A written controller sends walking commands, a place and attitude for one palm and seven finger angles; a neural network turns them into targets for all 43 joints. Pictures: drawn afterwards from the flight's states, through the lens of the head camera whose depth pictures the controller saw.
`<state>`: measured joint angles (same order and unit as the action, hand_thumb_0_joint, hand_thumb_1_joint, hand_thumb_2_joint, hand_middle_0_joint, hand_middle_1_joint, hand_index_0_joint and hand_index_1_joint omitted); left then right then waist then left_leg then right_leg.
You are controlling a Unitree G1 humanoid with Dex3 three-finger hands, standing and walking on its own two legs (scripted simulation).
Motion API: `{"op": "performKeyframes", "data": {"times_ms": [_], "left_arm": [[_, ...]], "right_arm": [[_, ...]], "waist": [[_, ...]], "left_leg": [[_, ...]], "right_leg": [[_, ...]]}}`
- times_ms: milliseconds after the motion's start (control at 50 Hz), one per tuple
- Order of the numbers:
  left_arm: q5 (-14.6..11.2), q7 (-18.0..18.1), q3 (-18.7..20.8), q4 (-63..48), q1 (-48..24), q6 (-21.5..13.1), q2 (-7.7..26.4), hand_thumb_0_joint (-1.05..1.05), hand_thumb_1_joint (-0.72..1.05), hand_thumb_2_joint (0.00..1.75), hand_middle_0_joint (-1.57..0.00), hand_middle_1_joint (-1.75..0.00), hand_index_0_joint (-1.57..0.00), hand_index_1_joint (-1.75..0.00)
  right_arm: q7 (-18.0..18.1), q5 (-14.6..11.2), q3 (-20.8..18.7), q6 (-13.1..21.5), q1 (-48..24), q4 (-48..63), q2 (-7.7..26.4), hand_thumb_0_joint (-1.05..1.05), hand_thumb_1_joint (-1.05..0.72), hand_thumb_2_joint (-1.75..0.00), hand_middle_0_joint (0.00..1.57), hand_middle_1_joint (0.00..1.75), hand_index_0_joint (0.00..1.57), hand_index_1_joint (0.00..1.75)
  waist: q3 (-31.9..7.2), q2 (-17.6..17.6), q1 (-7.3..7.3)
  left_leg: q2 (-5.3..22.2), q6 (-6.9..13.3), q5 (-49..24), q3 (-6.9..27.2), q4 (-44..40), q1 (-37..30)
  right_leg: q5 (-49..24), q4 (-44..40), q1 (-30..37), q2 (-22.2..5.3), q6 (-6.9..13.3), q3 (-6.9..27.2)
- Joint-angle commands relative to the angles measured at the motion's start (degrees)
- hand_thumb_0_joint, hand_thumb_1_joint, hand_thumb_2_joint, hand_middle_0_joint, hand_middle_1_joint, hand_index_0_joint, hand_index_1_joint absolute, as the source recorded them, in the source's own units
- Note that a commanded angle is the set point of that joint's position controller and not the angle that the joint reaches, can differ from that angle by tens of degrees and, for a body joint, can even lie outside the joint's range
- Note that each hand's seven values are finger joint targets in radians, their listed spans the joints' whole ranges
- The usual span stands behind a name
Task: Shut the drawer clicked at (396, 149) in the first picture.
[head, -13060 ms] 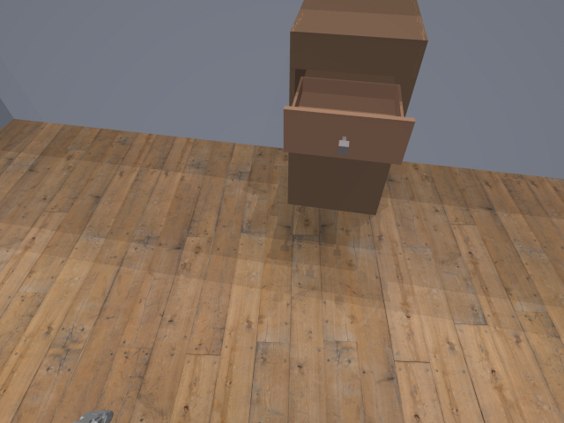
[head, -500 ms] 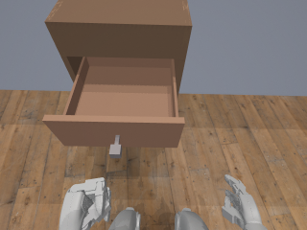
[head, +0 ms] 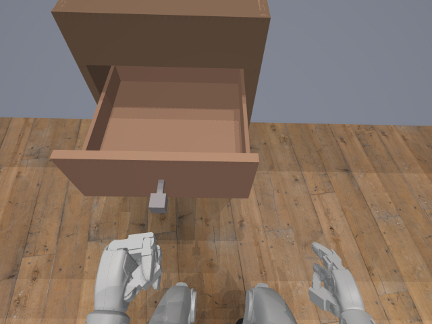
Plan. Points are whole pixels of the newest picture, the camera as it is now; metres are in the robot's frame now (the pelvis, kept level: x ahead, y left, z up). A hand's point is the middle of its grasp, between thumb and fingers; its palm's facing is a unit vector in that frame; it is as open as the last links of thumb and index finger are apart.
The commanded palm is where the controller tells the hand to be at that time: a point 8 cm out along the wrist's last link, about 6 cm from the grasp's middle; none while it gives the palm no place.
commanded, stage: bring the fist close to the handle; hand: left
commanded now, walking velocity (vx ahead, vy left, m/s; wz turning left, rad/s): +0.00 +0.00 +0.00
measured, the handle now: (159, 195) +0.36 +0.14 -0.03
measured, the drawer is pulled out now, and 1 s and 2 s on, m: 0.26 0.26 0.22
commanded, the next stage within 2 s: push the drawer shut in 1.08 s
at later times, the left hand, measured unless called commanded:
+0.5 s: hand (168, 250) +0.25 +0.10 -0.01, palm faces +0.00 -1.00 +0.01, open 3.3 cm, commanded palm +0.23 +0.15 -0.01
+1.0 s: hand (174, 242) +0.27 +0.10 -0.03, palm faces -0.01 -1.00 +0.01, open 3.3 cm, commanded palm +0.25 +0.15 -0.03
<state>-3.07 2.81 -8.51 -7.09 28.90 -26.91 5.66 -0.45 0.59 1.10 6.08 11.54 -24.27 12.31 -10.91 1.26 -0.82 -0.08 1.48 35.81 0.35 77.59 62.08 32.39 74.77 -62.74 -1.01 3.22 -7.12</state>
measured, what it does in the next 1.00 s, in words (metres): stands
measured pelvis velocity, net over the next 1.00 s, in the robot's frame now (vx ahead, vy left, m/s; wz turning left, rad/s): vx -0.01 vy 0.01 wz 0.00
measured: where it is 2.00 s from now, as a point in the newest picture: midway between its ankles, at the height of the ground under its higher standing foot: outside the picture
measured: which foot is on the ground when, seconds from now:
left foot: down 0.00-1.00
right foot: down 0.00-1.00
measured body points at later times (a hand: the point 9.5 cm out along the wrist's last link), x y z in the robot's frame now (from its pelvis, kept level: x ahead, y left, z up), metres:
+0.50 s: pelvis -0.01 +0.01 -0.03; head +0.11 +0.02 +0.41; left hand +0.24 +0.16 -0.01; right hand +0.19 -0.21 -0.12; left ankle +0.01 +0.10 -0.61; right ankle +0.03 -0.09 -0.61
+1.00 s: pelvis -0.01 +0.01 -0.04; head +0.12 +0.02 +0.40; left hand +0.26 +0.15 -0.02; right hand +0.18 -0.21 -0.14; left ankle +0.01 +0.10 -0.61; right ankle +0.03 -0.09 -0.61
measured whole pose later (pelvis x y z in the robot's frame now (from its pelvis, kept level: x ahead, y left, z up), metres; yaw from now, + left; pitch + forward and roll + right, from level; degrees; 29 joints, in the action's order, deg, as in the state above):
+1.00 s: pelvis -0.01 +0.01 -0.04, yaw +0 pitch +27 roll -2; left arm -0.8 8.3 -9.6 8.7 9.3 -29.2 4.4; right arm -2.3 1.5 1.2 1.6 8.9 -28.5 12.4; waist -11.8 1.5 -1.4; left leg -1.0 2.8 37.1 -0.5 85.3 75.0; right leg 33.5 82.4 -75.5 -2.3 2.3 -6.4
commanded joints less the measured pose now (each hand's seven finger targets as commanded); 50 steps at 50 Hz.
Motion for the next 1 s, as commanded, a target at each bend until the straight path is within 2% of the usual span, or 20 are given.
{"op": "performKeyframes", "data": {"times_ms": [0,40,100,220,240,280,320,360,500,580,660,700,720,760,820,860,880,920,940,980], "left_arm": [[-0.2,0.6,0.5,-10.3,0.2,-3.2,1.0,0.00,0.90,0.90,-1.40,-1.60,-1.40,-1.60],[0.3,1.1,0.7,-8.7,-1.1,-3.2,1.1,0.00,0.90,0.90,-1.40,-1.60,-1.40,-1.60],[0.4,1.7,0.1,-8.7,-3.6,-4.3,0.5,0.00,0.90,0.90,-1.40,-1.60,-1.40,-1.60],[0.7,2.1,1.3,-5.0,-6.7,-5.7,1.2,0.00,0.90,0.90,-1.40,-1.60,-1.40,-1.60],[0.9,2.1,0.6,-5.0,-8.3,-6.0,0.5,0.00,0.90,0.90,-1.40,-1.60,-1.40,-1.60],[0.9,2.2,0.2,-4.4,-10.2,-6.3,0.2,0.00,0.90,0.90,-1.40,-1.60,-1.40,-1.60],[0.9,2.4,0.1,-3.0,-12.3,-6.2,0.3,0.00,0.90,0.90,-1.40,-1.60,-1.40,-1.60],[1.0,2.5,0.6,-2.3,-13.4,-6.2,0.4,0.00,0.90,0.90,-1.40,-1.60,-1.40,-1.60],[1.2,3.2,0.6,1.6,-20.3,-5.7,0.0,0.00,0.90,0.90,-1.40,-1.60,-1.40,-1.60],[1.3,3.5,0.5,3.3,-22.0,-5.9,-0.6,0.00,0.90,0.90,-1.40,-1.60,-1.40,-1.60],[1.7,4.0,-0.2,6.7,-24.3,-6.0,-1.3,0.00,0.90,0.90,-1.40,-1.60,-1.40,-1.60],[1.5,4.2,0.9,5.1,-23.9,-6.4,-0.3,0.00,0.90,0.90,-1.40,-1.60,-1.40,-1.60],[1.7,4.4,1.5,5.0,-23.6,-6.2,0.5,0.00,0.90,0.90,-1.40,-1.60,-1.40,-1.60],[1.4,4.6,0.7,3.2,-23.0,-6.2,-0.4,0.00,0.90,0.90,-1.40,-1.60,-1.40,-1.60],[1.6,4.9,-0.2,3.6,-22.1,-5.8,-0.9,0.00,0.90,0.90,-1.40,-1.60,-1.40,-1.60],[1.9,5.0,-1.5,3.4,-23.6,-6.0,-1.8,0.00,0.90,0.90,-1.40,-1.60,-1.40,-1.60],[2.1,5.1,-1.2,4.2,-23.3,-6.1,-1.6,0.00,0.90,0.90,-1.40,-1.60,-1.40,-1.60],[2.4,5.3,-1.6,4.1,-24.9,-6.4,-1.5,0.00,0.90,0.90,-1.40,-1.60,-1.40,-1.60],[2.4,5.3,-1.4,4.3,-24.4,-6.6,-1.4,0.00,0.90,0.90,-1.40,-1.60,-1.40,-1.60],[2.4,5.6,-0.2,4.7,-23.7,-6.8,-0.6,0.00,0.90,0.90,-1.40,-1.60,-1.40,-1.60]], "right_arm": [[0.5,0.1,-2.8,2.8,-2.3,9.0,6.5,0.00,-0.90,-0.90,0.20,0.30,0.20,0.30],[0.5,0.2,-2.7,2.7,-2.4,8.7,6.5,0.00,-0.90,-0.90,0.20,0.30,0.20,0.30],[0.3,0.5,-2.7,2.9,-2.6,8.0,6.5,0.00,-0.90,-0.90,0.20,0.30,0.20,0.30],[0.0,0.7,-2.8,2.7,-2.8,6.9,6.8,0.00,-0.90,-0.90,0.20,0.30,0.20,0.30],[-0.1,0.8,-2.8,2.7,-2.9,6.7,6.7,0.00,-0.90,-0.90,0.20,0.30,0.20,0.30],[-0.2,0.7,-2.9,2.6,-3.0,6.3,6.8,0.00,-0.90,-0.90,0.20,0.30,0.20,0.30],[-0.1,0.8,-2.8,2.4,-2.7,5.8,6.9,0.00,-0.90,-0.90,0.20,0.30,0.20,0.30],[-0.2,0.8,-2.9,2.2,-3.0,5.6,7.0,0.00,-0.90,-0.90,0.20,0.30,0.20,0.30],[-0.4,0.9,-2.8,0.9,-2.9,4.5,7.3,0.00,-0.90,-0.90,0.20,0.30,0.20,0.30],[-0.6,1.0,-2.9,0.4,-2.9,4.0,7.3,0.00,-0.90,-0.90,0.20,0.30,0.20,0.30],[-1.0,1.0,-2.9,-0.4,-3.2,3.4,7.4,0.00,-0.90,-0.90,0.20,0.30,0.20,0.30],[-1.1,1.0,-3.0,-0.8,-3.2,3.8,7.4,0.00,-0.90,-0.90,0.20,0.30,0.20,0.30],[-1.1,1.0,-2.9,-1.0,-3.1,3.9,7.5,0.00,-0.90,-0.90,0.20,0.30,0.20,0.30],[-1.3,0.9,-3.0,-1.4,-3.2,4.2,7.2,0.00,-0.90,-0.90,0.20,0.30,0.20,0.30],[-1.3,0.8,-2.9,-1.8,-2.9,4.2,7.2,0.00,-0.90,-0.90,0.20,0.30,0.20,0.30],[-1.2,0.8,-2.8,-1.8,-3.2,3.9,7.1,0.00,-0.90,-0.90,0.20,0.30,0.20,0.30],[-1.1,0.8,-2.9,-1.8,-3.1,3.8,7.3,0.00,-0.90,-0.90,0.20,0.30,0.20,0.30],[-0.9,0.9,-2.8,-1.7,-3.3,3.6,7.2,0.00,-0.90,-0.90,0.20,0.30,0.20,0.30],[-1.0,0.9,-2.9,-1.7,-3.4,3.5,7.2,0.00,-0.90,-0.90,0.20,0.30,0.20,0.30],[-0.9,0.9,-2.8,-1.7,-3.4,3.6,7.2,0.00,-0.90,-0.90,0.20,0.30,0.20,0.30]], "waist": [[-13.8,-1.9,-0.70],[-13.0,-2.8,-0.79],[-14.6,-1.5,-0.94],[-15.8,-2.6,-1.10],[-15.9,-1.1,-1.03],[-16.6,-1.7,-1.34],[-17.0,-1.8,-1.77],[-18.3,-1.2,-1.27],[-20.0,-1.1,-1.70],[-21.9,-0.5,-1.35],[-21.4,-1.7,-1.99],[-23.2,-0.8,-0.92],[-23.7,-1.1,-0.88],[-24.9,0.0,-0.62],[-23.5,-1.8,-1.38],[-22.5,-1.5,-1.96],[-21.6,-2.6,-2.23],[-21.3,-2.2,-2.37],[-21.7,-1.3,-2.01],[-22.0,-1.9,-1.55]], "left_leg": [[-0.7,-0.2,-14.2,2.1,-10.4,-4.4],[-0.7,-0.2,-13.3,2.3,-10.1,-3.2],[-0.8,-0.3,-13.7,2.3,-9.1,-3.1],[-0.8,-0.3,-13.6,2.5,-7.4,-1.0],[-0.8,-0.4,-13.5,2.5,-7.4,-1.3],[-0.8,-0.4,-12.8,2.7,-6.9,-1.1],[-0.8,-0.3,-13.1,2.9,-6.3,-0.5],[-0.9,-0.3,-13.3,2.9,-5.9,-0.6],[-0.9,-0.4,-13.8,3.5,-4.7,-0.1],[-0.9,-0.6,-15.7,3.7,-4.1,-0.4],[-1.0,-0.5,-14.7,3.9,-3.3,0.9],[-1.1,-0.5,-15.4,3.4,-3.5,0.4],[-1.0,-0.5,-16.4,3.7,-3.7,0.1],[-1.0,-0.6,-17.2,3.5,-4.0,-1.3],[-0.8,-0.6,-17.5,4.1,-4.4,-1.1],[-0.8,-0.5,-15.5,4.0,-4.2,-0.4],[-0.7,-0.5,-14.6,4.3,-4.2,-0.2],[-0.7,-0.4,-14.0,4.4,-4.2,0.1],[-0.9,-0.5,-14.3,4.1,-4.1,-0.3],[-0.9,-0.6,-14.6,4.0,-4.2,-0.1]], "right_leg": [[-11.5,-11.5,13.9,0.4,-1.1,6.7],[-10.2,-11.2,13.2,0.4,-1.0,6.8],[-10.9,-10.1,12.0,0.3,-0.9,6.7],[-10.5,-8.2,10.2,0.4,-0.8,6.7],[-10.2,-7.8,9.3,0.3,-0.7,6.5],[-9.3,-7.4,8.1,0.3,-0.8,6.3],[-9.6,-6.9,7.4,0.3,-0.8,6.3],[-9.9,-6.2,7.1,0.2,-0.8,6.2],[-10.1,-4.3,4.6,0.2,-0.8,5.6],[-11.8,-3.0,4.0,0.1,-0.7,5.4],[-10.8,-2.5,2.1,0.0,-0.8,5.3],[-11.6,-2.5,3.7,-0.1,-0.7,5.7],[-12.2,-2.2,4.0,0.1,-0.6,5.5],[-13.2,-2.4,4.6,-0.1,-0.6,5.7],[-13.3,-2.5,4.3,0.1,-0.7,5.2],[-11.6,-2.9,3.5,0.0,-0.8,5.3],[-10.7,-3.0,2.8,0.0,-0.9,5.2],[-9.7,-3.0,2.3,0.1,-0.8,5.2],[-10.1,-3.1,2.3,0.0,-0.8,5.4],[-10.5,-2.9,2.9,0.0,-0.7,5.4]]}}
